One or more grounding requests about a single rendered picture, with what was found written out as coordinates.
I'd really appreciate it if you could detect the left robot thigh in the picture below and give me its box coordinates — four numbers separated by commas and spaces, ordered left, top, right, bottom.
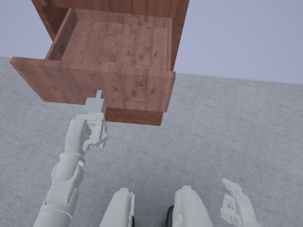
99, 190, 135, 227

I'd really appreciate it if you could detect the handle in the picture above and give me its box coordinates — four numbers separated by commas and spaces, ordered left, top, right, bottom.
83, 90, 107, 115

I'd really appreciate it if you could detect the left robot forearm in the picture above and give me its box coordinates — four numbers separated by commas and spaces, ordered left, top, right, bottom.
33, 152, 85, 227

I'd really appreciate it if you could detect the robot left hand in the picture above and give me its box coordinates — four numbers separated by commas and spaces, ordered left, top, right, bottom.
64, 113, 108, 157

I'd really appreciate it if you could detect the cabinet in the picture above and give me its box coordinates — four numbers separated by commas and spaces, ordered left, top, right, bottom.
31, 0, 189, 126

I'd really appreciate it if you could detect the drawer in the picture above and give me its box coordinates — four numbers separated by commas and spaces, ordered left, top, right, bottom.
9, 8, 176, 113

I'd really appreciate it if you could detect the robot right hand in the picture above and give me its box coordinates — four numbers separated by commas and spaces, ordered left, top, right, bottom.
220, 178, 258, 227

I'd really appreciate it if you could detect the robot right shin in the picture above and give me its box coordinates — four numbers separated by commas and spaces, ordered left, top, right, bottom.
172, 185, 192, 227

